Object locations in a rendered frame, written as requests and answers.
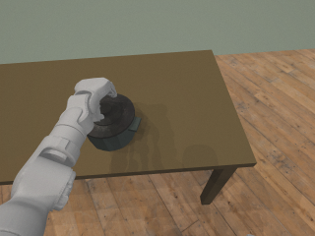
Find left robot forearm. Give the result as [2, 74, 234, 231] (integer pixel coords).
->
[11, 88, 100, 199]

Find knob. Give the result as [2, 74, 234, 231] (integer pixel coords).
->
[99, 102, 112, 116]

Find lid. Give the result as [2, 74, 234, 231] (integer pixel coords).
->
[88, 93, 135, 139]

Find table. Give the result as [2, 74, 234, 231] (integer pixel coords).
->
[0, 49, 257, 206]

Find left robot hand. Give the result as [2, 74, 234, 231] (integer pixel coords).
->
[74, 77, 117, 122]

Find robot left upper arm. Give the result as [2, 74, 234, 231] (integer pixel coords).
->
[0, 156, 77, 236]

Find pot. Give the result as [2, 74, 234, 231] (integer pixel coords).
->
[87, 116, 142, 151]

